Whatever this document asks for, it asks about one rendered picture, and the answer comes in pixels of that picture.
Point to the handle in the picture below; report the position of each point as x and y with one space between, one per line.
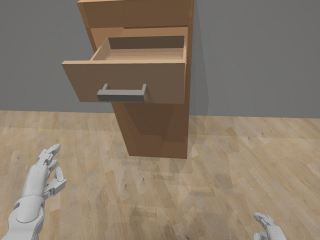
117 95

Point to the robot left hand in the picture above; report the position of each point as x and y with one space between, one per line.
39 174

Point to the robot left forearm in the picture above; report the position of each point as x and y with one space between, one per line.
26 220

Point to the robot right hand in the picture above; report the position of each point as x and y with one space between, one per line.
273 232

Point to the cabinet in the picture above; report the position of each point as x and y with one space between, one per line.
157 130

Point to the drawer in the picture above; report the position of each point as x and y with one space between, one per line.
128 62

